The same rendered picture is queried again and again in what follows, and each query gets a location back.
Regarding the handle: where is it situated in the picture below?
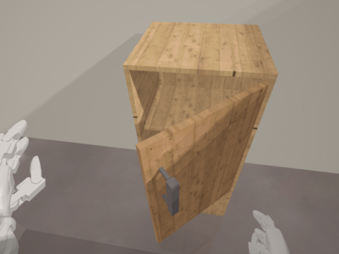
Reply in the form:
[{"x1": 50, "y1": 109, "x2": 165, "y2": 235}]
[{"x1": 159, "y1": 167, "x2": 179, "y2": 216}]

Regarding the cupboard door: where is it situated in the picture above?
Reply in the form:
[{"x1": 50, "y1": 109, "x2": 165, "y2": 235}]
[{"x1": 136, "y1": 82, "x2": 269, "y2": 243}]

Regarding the robot left forearm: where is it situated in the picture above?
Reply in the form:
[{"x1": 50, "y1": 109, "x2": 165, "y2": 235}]
[{"x1": 0, "y1": 216, "x2": 19, "y2": 254}]

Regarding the robot right hand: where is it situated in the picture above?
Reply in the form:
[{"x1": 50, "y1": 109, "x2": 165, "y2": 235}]
[{"x1": 248, "y1": 210, "x2": 290, "y2": 254}]

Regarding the robot left hand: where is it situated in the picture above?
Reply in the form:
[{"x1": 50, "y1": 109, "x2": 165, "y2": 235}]
[{"x1": 0, "y1": 120, "x2": 45, "y2": 217}]

